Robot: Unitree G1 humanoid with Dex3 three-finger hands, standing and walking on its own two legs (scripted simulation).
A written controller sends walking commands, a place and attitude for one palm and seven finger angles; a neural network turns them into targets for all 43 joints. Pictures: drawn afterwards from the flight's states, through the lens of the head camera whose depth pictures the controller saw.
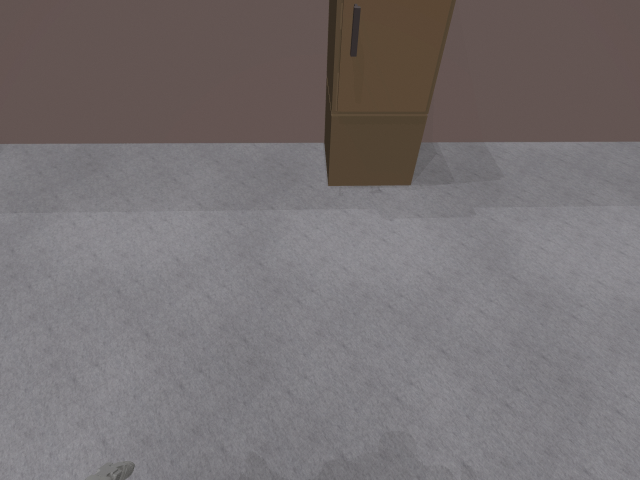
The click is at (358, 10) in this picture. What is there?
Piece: cupboard door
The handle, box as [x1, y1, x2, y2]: [350, 4, 360, 56]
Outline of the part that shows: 356,4 354,4 350,50 351,56 356,56 360,7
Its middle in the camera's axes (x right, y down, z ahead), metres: +0.12 -0.75 +1.39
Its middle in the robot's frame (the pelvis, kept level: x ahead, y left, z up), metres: +1.55 -0.05 -0.01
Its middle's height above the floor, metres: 0.76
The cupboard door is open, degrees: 0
